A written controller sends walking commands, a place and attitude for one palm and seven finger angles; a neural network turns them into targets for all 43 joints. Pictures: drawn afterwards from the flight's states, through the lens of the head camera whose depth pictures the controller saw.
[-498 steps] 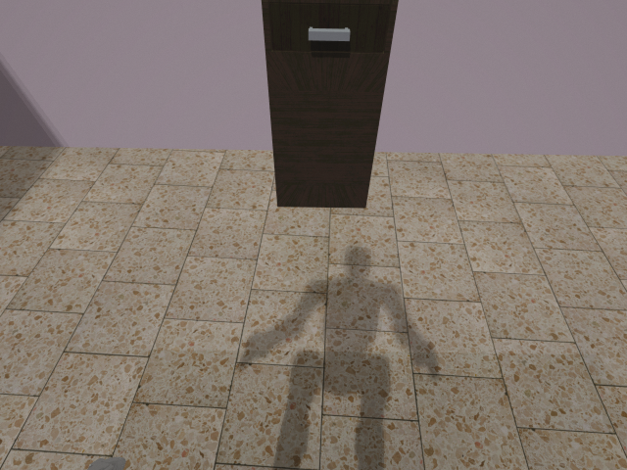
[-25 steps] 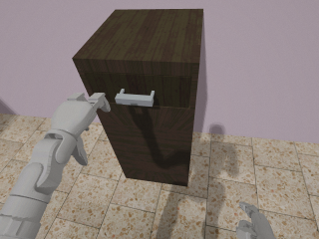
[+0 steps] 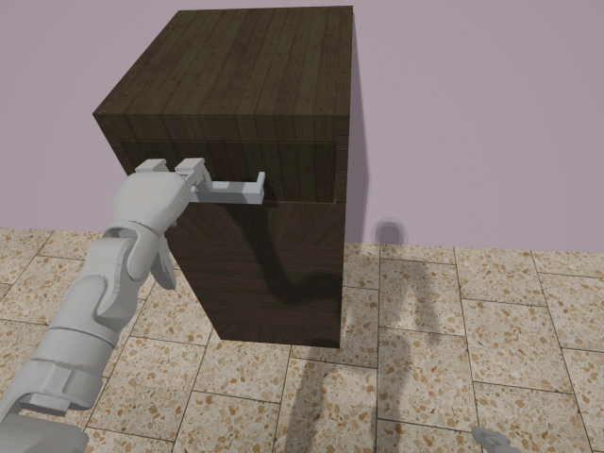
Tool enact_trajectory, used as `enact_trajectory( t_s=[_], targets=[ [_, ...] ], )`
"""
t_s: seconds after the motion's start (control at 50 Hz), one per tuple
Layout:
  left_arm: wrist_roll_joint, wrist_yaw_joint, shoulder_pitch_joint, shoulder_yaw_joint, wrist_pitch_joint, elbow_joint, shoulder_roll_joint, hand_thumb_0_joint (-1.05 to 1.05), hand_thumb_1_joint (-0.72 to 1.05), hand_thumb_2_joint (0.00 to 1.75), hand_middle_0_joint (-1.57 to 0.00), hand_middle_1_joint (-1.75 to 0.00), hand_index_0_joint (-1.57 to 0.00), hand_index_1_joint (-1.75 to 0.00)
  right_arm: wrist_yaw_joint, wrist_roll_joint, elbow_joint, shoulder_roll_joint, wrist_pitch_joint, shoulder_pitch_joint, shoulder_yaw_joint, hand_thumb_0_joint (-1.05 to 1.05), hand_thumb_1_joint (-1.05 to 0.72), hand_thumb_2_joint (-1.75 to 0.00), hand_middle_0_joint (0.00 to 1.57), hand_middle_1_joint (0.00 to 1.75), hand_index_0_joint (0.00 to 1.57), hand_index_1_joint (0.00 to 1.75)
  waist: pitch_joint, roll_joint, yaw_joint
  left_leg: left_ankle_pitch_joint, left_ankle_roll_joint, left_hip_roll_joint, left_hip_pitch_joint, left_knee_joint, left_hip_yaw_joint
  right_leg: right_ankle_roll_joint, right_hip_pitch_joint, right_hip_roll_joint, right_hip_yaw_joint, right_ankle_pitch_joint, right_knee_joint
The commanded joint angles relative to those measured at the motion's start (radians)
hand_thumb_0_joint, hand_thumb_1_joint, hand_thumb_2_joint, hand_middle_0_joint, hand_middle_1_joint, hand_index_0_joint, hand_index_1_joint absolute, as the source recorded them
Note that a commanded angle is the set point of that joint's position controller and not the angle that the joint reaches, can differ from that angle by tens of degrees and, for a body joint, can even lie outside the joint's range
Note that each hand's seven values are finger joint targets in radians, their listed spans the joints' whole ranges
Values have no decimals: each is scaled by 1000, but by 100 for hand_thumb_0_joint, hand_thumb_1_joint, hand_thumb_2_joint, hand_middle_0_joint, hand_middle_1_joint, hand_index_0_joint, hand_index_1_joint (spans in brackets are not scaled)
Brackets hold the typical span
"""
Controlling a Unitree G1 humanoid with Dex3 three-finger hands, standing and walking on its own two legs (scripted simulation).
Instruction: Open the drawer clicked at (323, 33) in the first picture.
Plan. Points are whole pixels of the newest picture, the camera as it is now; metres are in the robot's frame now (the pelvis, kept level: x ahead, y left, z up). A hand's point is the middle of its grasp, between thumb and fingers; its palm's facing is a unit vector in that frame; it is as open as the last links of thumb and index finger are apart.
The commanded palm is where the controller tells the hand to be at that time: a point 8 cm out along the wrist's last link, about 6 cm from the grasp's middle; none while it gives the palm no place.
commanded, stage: move the hooked fingers above the handle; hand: left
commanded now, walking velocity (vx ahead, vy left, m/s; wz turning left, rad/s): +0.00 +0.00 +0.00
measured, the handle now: (228, 184) +0.54 +0.18 +0.03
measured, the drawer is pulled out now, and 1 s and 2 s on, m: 0.00 0.00 0.00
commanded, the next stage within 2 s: lower the fingers behind the handle in 1.56 s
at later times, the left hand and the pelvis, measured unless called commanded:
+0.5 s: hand (203, 197) +0.44 +0.18 +0.10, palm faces -0.01 -0.05 -1.00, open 13.8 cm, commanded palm +0.43 +0.19 +0.15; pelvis +0.01 -0.01 -0.01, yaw +0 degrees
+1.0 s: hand (219, 178) +0.49 +0.17 +0.09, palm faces -0.03 -0.05 -1.00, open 13.7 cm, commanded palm +0.47 +0.19 +0.15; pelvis +0.02 +0.00 -0.01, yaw -2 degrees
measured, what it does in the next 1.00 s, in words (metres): stands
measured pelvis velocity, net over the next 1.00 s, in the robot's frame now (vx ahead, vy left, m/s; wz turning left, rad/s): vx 0.02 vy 0.00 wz -0.03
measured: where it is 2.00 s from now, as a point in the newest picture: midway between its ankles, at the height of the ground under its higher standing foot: outside the picture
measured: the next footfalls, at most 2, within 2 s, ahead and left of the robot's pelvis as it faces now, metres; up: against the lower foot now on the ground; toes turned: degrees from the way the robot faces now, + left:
none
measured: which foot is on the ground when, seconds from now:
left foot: down 0.00-1.00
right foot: down 0.00-1.00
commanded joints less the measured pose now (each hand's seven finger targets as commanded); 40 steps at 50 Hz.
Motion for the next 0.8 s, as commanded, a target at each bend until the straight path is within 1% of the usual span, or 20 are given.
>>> enact_trajectory(
  t_s=[0.0,0.08,0.16,0.2,0.22,0.3,0.34,0.36,0.46,0.48,0.54,0.56,0.6,0.62,0.64,0.68,0.7,0.72,0.74,0.78],
  targets=[
    [16,61,-434,144,7,-102,239,0,-50,30,-30,-120,-30,-120,-10,2,-126,-111,-31,-66,-44,0,-90,-90,20,30,20,30,-296,-77,-12,225,50,-53,217,-1,3,-24,-21,59,1,324,-62],
    [20,62,-495,94,-1,-110,198,0,-50,30,-30,-120,-30,-120,-6,0,-131,-110,-29,-45,-52,0,-90,-90,20,30,20,30,-346,-33,-21,261,52,-55,242,21,-1,-29,-31,61,5,356,-43],
    [22,59,-489,109,1,-41,208,0,-50,30,-30,-120,-30,-120,-4,0,-126,-114,-20,-29,-55,0,-90,-90,20,30,20,30,-333,-88,-24,265,54,-54,212,34,0,-26,-34,62,4,382,-32],
    [28,61,-531,94,4,-6,197,0,-50,30,-30,-120,-30,-120,-6,2,-121,-115,-15,-22,-53,0,-90,-90,20,30,20,30,-322,-85,-31,247,53,-54,198,37,3,-25,-53,60,4,369,-29],
    [31,64,-532,123,2,16,226,0,-50,30,-30,-120,-30,-120,-6,0,-120,-118,-14,-14,-55,0,-90,-90,20,30,20,30,-329,-94,-27,252,52,-55,184,39,5,-28,-37,60,5,364,-27],
    [47,79,-608,82,-6,17,186,0,-50,30,-30,-120,-30,-120,-3,-1,-117,-110,-8,2,-61,0,-90,-90,20,30,20,30,-372,-46,-37,297,51,-55,208,64,4,-31,-64,63,6,406,-1],
    [48,86,-621,107,-8,51,211,0,-50,30,-30,-120,-30,-120,-4,-1,-112,-113,-8,15,-65,0,-90,-90,20,30,20,30,-380,-77,-40,295,55,-54,197,73,7,-28,-58,63,10,422,0],
    [51,90,-628,107,-9,60,212,0,-50,30,-30,-120,-30,-120,-4,-2,-109,-113,-6,19,-65,0,-90,-90,20,30,20,30,-387,-69,-41,310,54,-54,193,76,5,-30,-57,64,9,440,9],
    [61,105,-697,66,-2,141,168,0,-50,30,-30,-120,-30,-120,-1,-1,-96,-111,-1,44,-73,0,-90,-90,20,30,20,30,-372,-59,-60,282,53,-50,188,87,6,-31,-110,68,6,396,12],
    [64,107,-707,67,1,171,171,0,-50,30,-30,-120,-30,-120,-4,-1,-90,-114,1,53,-72,0,-90,-90,20,30,20,30,-378,-90,-65,272,54,-51,175,89,7,-28,-104,66,7,397,12],
    [66,113,-802,54,-4,209,175,0,-50,30,-30,-120,-30,-120,-7,1,-82,-117,-2,75,-72,0,-90,-90,20,30,20,30,-381,-72,-79,249,55,-51,157,91,7,-28,-119,63,14,382,12],
    [72,118,-794,86,-7,229,208,0,-50,30,-30,-120,-30,-120,-10,-2,-78,-118,-2,85,-75,0,-90,-90,20,30,20,30,-407,-88,-73,256,57,-52,157,96,7,-28,-104,64,17,393,17],
    [75,124,-831,53,-13,252,175,0,-50,30,-30,-120,-30,-120,-11,-3,-74,-115,-3,95,-75,0,-90,-90,20,30,20,30,-402,-68,-90,260,56,-54,148,104,10,-26,-122,63,18,408,22],
    [79,127,-838,65,-16,272,181,0,-50,30,-30,-120,-30,-120,-10,-4,-71,-116,-4,108,-78,0,-90,-90,20,30,20,30,-410,-91,-93,270,55,-52,145,109,8,-27,-117,64,16,401,25],
    [76,131,-845,53,-16,283,169,0,-50,30,-30,-120,-30,-120,-9,-3,-72,-115,-7,111,-79,0,-90,-90,20,30,20,30,-410,-71,-95,250,58,-53,142,111,11,-25,-132,66,21,393,21],
    [85,142,-868,85,-9,342,215,0,-50,30,-30,-120,-30,-120,-12,-4,-59,-124,-5,131,-77,0,-90,-90,20,30,20,30,-398,-89,-102,242,57,-49,115,115,10,-24,-141,66,22,391,27],
    [86,144,-876,75,-8,352,202,0,-50,30,-30,-120,-30,-120,-11,-4,-59,-122,-6,140,-77,0,-90,-90,20,30,20,30,-410,-68,-102,247,56,-51,110,118,13,-25,-141,67,22,398,31],
    [93,145,-887,80,-4,383,208,0,-50,30,-30,-120,-30,-120,-10,-5,-57,-123,-7,149,-78,0,-90,-90,20,30,20,30,-404,-102,-114,243,57,-50,95,123,10,-24,-142,68,20,387,31],
    [94,149,-905,65,0,398,195,0,-50,30,-30,-120,-30,-120,-11,-3,-53,-125,-8,156,-79,0,-90,-90,20,30,20,30,-404,-88,-120,236,57,-48,93,125,14,-22,-159,68,22,384,31],
    [99,154,-916,99,-1,398,233,0,-50,30,-30,-120,-30,-120,-9,-8,-51,-128,-11,175,-85,0,-90,-90,20,30,20,30,-449,-68,-109,261,59,-49,98,134,18,-23,-137,70,29,420,40]
  ],
)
